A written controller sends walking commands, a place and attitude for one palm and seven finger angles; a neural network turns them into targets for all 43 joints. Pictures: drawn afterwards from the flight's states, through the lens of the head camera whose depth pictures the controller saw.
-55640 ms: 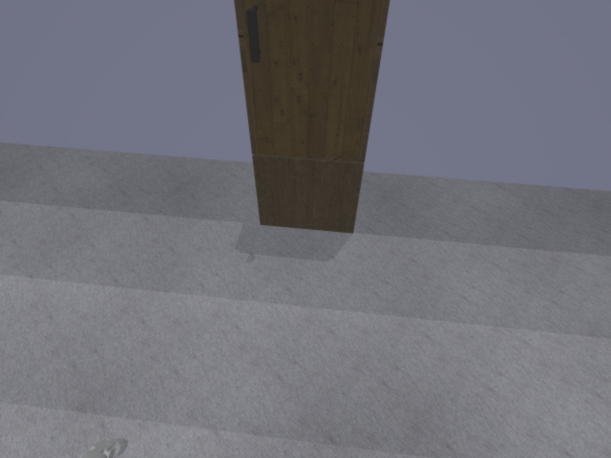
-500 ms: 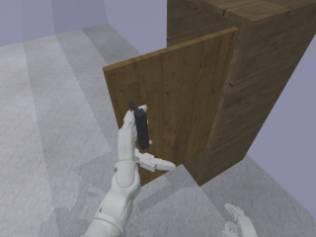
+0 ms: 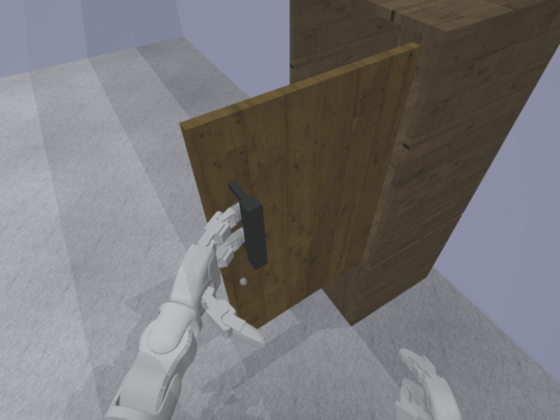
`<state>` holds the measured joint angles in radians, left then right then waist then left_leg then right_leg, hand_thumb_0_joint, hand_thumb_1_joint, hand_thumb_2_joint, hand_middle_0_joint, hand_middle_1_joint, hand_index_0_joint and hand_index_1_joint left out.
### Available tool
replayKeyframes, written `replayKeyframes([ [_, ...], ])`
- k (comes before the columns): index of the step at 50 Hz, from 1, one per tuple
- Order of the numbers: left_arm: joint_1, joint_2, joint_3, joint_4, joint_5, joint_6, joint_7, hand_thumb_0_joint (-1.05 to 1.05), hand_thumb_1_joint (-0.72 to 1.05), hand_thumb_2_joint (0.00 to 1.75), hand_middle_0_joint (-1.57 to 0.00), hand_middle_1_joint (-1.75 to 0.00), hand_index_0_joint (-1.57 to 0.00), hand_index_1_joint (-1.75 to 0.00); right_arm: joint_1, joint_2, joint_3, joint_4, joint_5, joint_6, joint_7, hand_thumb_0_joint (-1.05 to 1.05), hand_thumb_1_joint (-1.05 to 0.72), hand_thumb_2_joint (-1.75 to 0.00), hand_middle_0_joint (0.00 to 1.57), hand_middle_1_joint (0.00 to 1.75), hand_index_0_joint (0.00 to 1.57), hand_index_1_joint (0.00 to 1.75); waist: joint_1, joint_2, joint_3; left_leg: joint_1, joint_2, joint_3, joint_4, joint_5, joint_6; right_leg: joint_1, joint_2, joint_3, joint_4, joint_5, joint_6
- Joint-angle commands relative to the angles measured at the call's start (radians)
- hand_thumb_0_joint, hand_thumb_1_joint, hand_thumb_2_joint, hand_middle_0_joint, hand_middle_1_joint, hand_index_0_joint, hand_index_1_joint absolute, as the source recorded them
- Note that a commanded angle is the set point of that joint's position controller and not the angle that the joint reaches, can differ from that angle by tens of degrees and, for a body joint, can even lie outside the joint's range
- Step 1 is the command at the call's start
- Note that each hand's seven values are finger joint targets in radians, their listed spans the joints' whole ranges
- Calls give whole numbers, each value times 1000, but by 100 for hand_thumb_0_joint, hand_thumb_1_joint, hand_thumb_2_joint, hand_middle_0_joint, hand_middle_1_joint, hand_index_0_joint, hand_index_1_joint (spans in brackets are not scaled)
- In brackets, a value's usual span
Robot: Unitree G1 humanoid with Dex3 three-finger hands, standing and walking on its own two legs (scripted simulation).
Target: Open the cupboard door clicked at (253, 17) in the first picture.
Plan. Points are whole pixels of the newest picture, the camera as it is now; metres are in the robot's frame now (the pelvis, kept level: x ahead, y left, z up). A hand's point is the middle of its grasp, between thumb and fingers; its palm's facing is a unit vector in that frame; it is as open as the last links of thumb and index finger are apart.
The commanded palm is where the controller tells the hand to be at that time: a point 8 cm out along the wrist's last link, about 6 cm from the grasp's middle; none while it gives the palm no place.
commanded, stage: slide the hand sideways off the handle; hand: left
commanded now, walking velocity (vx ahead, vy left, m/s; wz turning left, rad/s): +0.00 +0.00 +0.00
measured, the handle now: (247, 225) +0.36 +0.08 +0.10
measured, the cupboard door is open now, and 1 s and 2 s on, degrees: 92 92 92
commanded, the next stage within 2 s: draw the hand back to the body in 0.64 s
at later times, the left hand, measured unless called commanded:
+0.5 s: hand (190, 307) +0.24 +0.13 +0.09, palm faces -0.12 -0.99 -0.05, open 16.3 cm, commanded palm +0.21 +0.19 +0.09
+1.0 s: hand (152, 315) +0.22 +0.17 +0.10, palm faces -0.11 -0.99 -0.07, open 16.3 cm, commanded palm +0.19 +0.22 +0.11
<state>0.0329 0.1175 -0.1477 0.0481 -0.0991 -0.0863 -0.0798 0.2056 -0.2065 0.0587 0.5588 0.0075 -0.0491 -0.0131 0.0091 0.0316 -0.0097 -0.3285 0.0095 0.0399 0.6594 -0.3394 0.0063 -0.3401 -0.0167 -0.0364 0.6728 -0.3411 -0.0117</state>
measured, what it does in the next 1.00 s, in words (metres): stands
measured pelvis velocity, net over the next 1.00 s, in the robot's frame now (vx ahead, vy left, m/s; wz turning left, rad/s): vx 0.01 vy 0.01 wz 0.02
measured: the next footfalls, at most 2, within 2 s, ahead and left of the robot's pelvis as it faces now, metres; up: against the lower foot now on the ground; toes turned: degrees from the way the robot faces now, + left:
none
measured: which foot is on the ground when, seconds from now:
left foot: down 0.00-1.00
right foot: down 0.00-1.00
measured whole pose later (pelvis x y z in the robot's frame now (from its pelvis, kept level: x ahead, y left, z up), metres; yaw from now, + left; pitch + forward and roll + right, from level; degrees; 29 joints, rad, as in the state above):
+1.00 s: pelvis +0.01 +0.01 +0.00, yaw +1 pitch +1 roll -1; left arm 0.36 0.25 0.10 -0.23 -0.26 -0.10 -0.30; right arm 0.23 -0.24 0.06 0.56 0.03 -0.23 -0.07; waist 0.02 0.06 -0.04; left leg -0.35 0.01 0.01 0.72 -0.38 0.02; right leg -0.33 -0.02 -0.06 0.68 -0.36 0.00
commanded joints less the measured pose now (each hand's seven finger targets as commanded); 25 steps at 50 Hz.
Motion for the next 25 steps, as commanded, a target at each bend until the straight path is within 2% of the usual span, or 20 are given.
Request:
replayKeyframes([
  [1, -172, 63, 115, -278, -55, -68, -34, 0, -50, 30, -15, -30, -15, -30, -127, -95, -33, -169, 6, -74, -22, 0, -90, -90, 20, 30, 20, 30, 17, -61, -208, 61, -14, -34, -100, 161, 10, 81, 24, 0, -113, 227, -16],
  [3, -127, 82, 146, -272, -71, -69, -51, 0, -50, 30, -15, -30, -15, -30, -121, -100, -35, -162, 7, -83, -23, 0, -90, -90, 20, 30, 20, 30, 21, -73, -198, 52, -15, -35, -98, 173, 9, 86, 25, 1, -113, 245, -15],
  [5, -77, 79, 149, -301, -81, -72, -69, 0, -50, 30, -15, -30, -15, -30, -119, -102, -38, -170, 8, -93, -22, 0, -90, -90, 20, 30, 20, 30, 22, -78, -199, 50, -17, -30, -92, 189, 10, 88, 23, 1, -108, 280, -10],
  [6, -77, 91, 158, -311, -84, -75, -75, 0, -50, 30, -15, -30, -15, -30, -114, -105, -39, -170, 8, -98, -22, 0, -90, -90, 20, 30, 20, 30, 17, -83, -199, 46, -19, -31, -89, 190, 10, 90, 20, 2, -107, 286, -8],
  [8, -7, 121, 189, -315, -82, -78, -85, 0, -50, 30, -15, -30, -15, -30, -105, -110, -44, -170, 6, -103, -23, 0, -90, -90, 20, 30, 20, 30, 24, -86, -200, 40, -19, -28, -81, 209, 12, 101, 20, 12, -105, 313, -7],
  [9, -16, 125, 187, -334, -80, -83, -91, 0, -50, 30, -15, -30, -15, -30, -104, -110, -44, -174, 7, -105, -23, 0, -90, -90, 20, 30, 20, 30, 16, -73, -200, 38, -20, -28, -79, 206, 12, 93, 16, 11, -102, 313, -5],
  [13, 24, 154, 214, -356, -88, -93, -121, 0, -50, 30, -15, -30, -15, -30, -94, -116, -47, -172, 7, -116, -28, 0, -90, -90, 20, 30, 20, 30, 9, -48, -182, 26, -24, -26, -59, 208, 14, 87, 14, 27, -105, 325, -4],
  [14, 32, 160, 221, -362, -94, -98, -130, 0, -50, 30, -15, -30, -15, -30, -94, -116, -47, -176, 7, -122, -29, 0, -90, -90, 20, 30, 20, 30, 6, -66, -177, 21, -25, -29, -54, 201, 15, 82, 12, 29, -106, 324, 0],
  [15, 44, 161, 224, -380, -101, -105, -141, 0, -50, 30, -15, -30, -15, -30, -95, -117, -48, -179, 9, -127, -30, 0, -90, -90, 20, 30, 20, 30, 8, -44, -185, 21, -27, -28, -50, 203, 14, 85, 11, 33, -103, 330, 0],
  [17, 93, 174, 250, -393, -120, -115, -161, 0, -50, 30, -15, -30, -15, -30, -87, -119, -50, -180, 9, -139, -35, 0, -90, -90, 20, 30, 20, 30, 13, -65, -215, 25, -27, -31, -42, 227, 15, 107, 9, 35, -96, 375, 3],
  [18, 122, 187, 260, -396, -125, -120, -169, 0, -50, 30, -15, -30, -15, -30, -84, -123, -51, -179, 10, -143, -35, 0, -90, -90, 20, 30, 20, 30, 14, -51, -212, 21, -28, -29, -37, 236, 14, 111, 9, 35, -93, 386, 2],
  [19, 133, 176, 255, -414, -136, -126, -180, 0, -50, 30, -15, -30, -15, -30, -85, -119, -50, -184, 11, -150, -35, 0, -90, -90, 20, 30, 20, 30, 12, -46, -224, 23, -30, -29, -33, 238, 14, 115, 4, 39, -91, 407, 7],
  [20, 166, 185, 267, -402, -144, -125, -190, 0, -50, 30, -15, -30, -15, -30, -81, -122, -50, -183, 12, -154, -38, 0, -90, -90, 20, 30, 20, 30, 12, -60, -206, 11, -28, -31, -31, 230, 13, 109, 3, 41, -93, 410, 11],
  [23, 140, 216, 287, -379, -151, -131, -217, 0, -50, 30, -15, -30, -15, -30, -74, -137, -53, -169, 11, -165, -47, 0, -90, -90, 20, 30, 20, 30, -7, -90, -159, -18, -27, -36, -17, 197, 15, 75, 1, 57, -108, 354, 17],
  [25, 166, 220, 303, -379, -166, -137, -238, 0, -50, 30, -15, -30, -15, -30, -77, -139, -55, -173, 14, -174, -51, 0, -90, -90, 20, 30, 20, 30, -4, -83, -155, -29, -29, -39, -9, 178, 14, 66, -2, 66, -110, 319, 19],
])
